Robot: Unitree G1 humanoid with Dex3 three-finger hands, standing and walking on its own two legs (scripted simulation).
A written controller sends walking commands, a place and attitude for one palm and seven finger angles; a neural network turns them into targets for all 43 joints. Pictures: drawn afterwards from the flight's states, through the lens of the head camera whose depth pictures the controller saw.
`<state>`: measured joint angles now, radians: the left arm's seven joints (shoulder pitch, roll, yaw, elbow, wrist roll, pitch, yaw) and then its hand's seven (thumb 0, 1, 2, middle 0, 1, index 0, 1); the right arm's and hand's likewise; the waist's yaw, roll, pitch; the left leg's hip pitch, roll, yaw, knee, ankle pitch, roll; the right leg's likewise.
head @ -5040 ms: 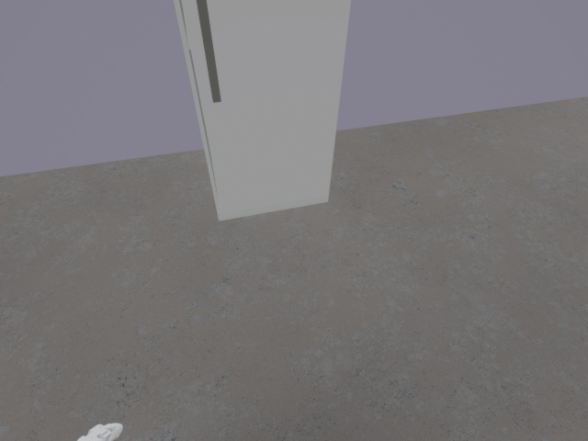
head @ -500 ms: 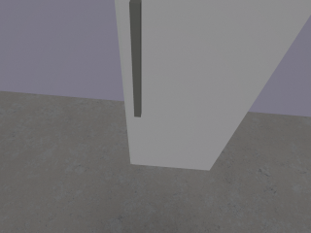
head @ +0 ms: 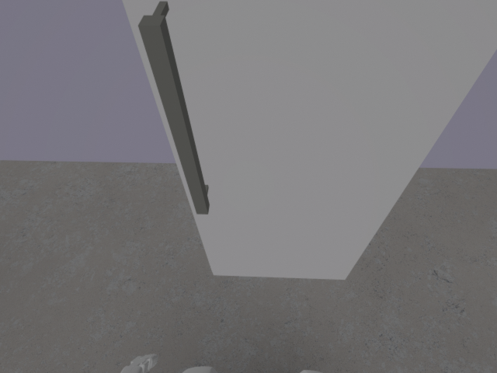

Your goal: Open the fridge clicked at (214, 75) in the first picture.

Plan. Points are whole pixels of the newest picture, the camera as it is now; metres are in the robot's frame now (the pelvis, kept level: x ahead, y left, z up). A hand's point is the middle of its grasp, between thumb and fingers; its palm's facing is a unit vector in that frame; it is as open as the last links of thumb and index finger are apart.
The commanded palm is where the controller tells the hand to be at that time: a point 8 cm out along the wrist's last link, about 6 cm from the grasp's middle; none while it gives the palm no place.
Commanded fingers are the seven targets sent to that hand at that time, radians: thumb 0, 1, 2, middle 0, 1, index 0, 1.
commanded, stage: come to a stop and stand still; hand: left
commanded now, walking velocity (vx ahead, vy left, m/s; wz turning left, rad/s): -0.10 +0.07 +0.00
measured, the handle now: (188, 135) +0.48 +0.13 +0.10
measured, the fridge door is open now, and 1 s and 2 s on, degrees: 0 0 0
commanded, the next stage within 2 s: look again from close up in 1.86 s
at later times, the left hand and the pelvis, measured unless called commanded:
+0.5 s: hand out of the picture -0.06 +0.26 -0.17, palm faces +0.02 -0.98 -0.20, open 7.4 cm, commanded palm none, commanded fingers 0.00 0.90 0.90 -0.20 -0.30 -0.20 -0.30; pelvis -0.05 +0.08 +0.01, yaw -2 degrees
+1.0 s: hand out of the picture -0.10 +0.20 -0.17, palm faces -0.01 -0.99 -0.15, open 7.3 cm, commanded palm none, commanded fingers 0.00 0.90 0.90 -0.20 -0.30 -0.20 -0.30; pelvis -0.08 +0.05 +0.01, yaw -2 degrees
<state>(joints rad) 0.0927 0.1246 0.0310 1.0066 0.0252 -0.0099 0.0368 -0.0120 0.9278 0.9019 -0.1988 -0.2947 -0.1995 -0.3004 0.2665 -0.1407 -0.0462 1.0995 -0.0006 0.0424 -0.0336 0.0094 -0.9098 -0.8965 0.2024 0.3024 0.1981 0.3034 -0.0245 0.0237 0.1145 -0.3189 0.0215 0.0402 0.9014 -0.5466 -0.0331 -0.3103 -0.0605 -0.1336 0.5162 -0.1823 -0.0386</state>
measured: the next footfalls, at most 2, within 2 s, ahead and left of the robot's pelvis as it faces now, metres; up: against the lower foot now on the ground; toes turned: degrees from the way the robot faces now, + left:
left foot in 0.20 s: +0.02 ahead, +0.14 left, +0.00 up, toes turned +3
right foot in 0.58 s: -0.08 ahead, -0.05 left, +0.00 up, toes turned -4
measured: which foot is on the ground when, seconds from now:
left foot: up 0.00-0.18, down 0.20-1.00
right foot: down 0.00-0.20, up 0.22-0.56, down 0.58-1.00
